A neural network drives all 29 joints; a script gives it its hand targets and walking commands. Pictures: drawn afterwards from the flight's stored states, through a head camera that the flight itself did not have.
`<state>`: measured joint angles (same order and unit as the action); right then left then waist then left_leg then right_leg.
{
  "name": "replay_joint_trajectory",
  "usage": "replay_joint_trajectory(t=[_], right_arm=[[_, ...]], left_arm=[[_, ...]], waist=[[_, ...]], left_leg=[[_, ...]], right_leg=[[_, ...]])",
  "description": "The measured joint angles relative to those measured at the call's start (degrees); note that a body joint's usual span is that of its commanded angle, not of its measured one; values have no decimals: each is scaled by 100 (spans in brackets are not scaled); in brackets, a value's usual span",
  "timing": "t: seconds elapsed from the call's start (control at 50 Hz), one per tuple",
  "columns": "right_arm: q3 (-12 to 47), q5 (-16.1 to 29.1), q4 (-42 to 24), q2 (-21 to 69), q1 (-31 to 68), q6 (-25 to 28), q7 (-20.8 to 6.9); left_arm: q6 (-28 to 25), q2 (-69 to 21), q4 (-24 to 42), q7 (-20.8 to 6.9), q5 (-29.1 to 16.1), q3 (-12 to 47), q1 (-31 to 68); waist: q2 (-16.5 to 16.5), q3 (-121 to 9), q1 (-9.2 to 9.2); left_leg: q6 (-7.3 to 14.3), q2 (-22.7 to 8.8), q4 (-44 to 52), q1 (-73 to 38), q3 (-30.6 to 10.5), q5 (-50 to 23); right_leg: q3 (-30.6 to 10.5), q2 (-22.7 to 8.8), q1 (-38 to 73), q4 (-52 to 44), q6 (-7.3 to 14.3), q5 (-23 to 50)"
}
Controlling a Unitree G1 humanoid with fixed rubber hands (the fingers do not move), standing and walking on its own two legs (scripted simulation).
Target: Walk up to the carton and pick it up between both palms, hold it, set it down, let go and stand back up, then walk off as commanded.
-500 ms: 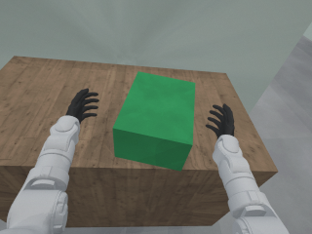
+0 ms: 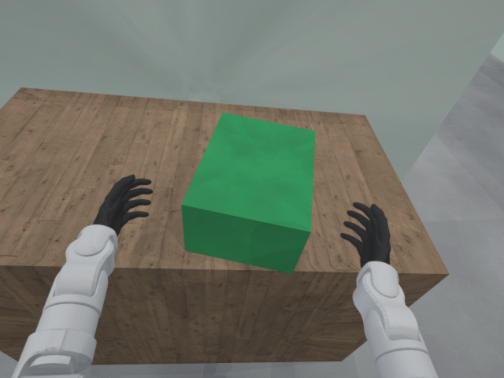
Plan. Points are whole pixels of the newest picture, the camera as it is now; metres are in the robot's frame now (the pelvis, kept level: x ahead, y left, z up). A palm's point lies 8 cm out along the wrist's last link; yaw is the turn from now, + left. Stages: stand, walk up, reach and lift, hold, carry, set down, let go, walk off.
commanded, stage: set down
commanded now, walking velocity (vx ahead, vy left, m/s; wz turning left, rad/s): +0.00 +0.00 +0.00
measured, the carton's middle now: (254, 186) +0.50 +0.00 +0.00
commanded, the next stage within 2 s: let go in 1.42 s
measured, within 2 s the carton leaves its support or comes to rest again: neither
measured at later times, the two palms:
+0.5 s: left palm (102, 268) +0.27 +0.25 +0.01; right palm (380, 306) +0.23 -0.19 +0.03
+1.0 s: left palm (107, 277) +0.27 +0.24 -0.01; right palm (372, 310) +0.24 -0.19 -0.01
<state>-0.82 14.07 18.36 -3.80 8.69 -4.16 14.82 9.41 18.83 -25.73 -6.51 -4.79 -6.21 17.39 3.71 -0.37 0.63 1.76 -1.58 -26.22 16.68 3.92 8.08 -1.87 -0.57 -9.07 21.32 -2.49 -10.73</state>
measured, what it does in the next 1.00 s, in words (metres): stands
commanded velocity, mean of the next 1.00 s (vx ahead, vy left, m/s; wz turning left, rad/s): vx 0.00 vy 0.00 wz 0.00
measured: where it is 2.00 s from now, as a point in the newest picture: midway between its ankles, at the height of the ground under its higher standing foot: outside the picture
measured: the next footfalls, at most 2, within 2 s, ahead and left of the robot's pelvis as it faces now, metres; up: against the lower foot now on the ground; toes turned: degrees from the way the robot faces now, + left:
none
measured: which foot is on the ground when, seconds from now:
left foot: down 0.00-1.00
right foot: down 0.00-1.00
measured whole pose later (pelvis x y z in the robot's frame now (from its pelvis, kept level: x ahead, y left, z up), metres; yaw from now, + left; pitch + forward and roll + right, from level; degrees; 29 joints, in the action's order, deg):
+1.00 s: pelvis +0.04 -0.01 +0.00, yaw +0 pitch -1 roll -1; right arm 2.7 9.0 13.8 -3.8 -14.4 4.6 6.4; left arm 1.3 18.3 -18.7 -5.8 -6.2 -5.4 -7.3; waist 1.3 0.9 0.6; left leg 1.0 -1.6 -26.2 13.8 3.9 11.7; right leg -1.9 -0.6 -6.3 21.3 -2.2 -14.3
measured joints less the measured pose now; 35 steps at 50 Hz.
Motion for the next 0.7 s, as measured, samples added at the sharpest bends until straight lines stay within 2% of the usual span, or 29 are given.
replay_joint_trajectory(t=[0.22, 0.46, 0.7], right_arm=[[149, -1, -597, -1, -1093, 117, 1], [351, -92, -908, -1, -1900, 477, -132], [356, -320, -907, -1, -2058, 693, -493]], left_arm=[[-428, 0, 583, -65, -11, -2, -1120], [-1120, 0, 620, -103, -143, -1, -1806], [-1070, 0, 617, -52, -142, -1, -2069]], waist=[[0, 56, 1], [0, 56, 1], [0, 91, 0]], left_leg=[[1, 0, 0, -64, 0, 45], [1, 3, 0, -76, 0, 101], [1, 7, 0, -101, 0, 195]], right_leg=[[0, 0, 62, 0, 0, -44], [0, -3, 73, 0, 0, -100], [0, -7, 96, 0, 0, -192]])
